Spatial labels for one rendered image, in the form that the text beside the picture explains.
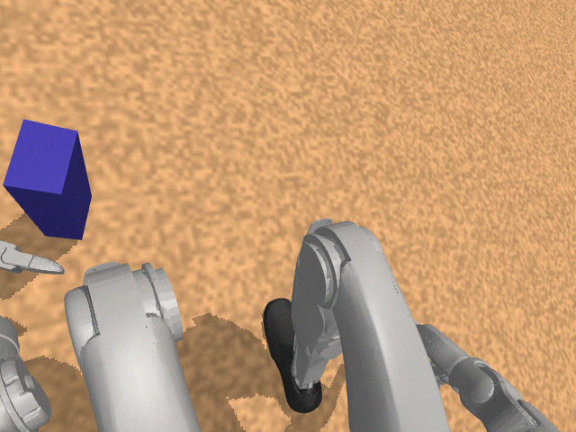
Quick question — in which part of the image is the right robot foot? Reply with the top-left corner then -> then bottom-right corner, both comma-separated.
264,298 -> 322,413

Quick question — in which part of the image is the left robot hand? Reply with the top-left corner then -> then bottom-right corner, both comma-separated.
0,240 -> 65,275

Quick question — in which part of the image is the right robot arm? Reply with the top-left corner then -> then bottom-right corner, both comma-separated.
448,357 -> 560,432

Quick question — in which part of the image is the right robot hand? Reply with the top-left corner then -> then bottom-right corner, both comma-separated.
414,320 -> 470,389

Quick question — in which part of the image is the left robot arm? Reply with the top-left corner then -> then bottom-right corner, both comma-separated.
0,315 -> 51,432

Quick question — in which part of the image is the carton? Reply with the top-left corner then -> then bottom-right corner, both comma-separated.
3,120 -> 92,240

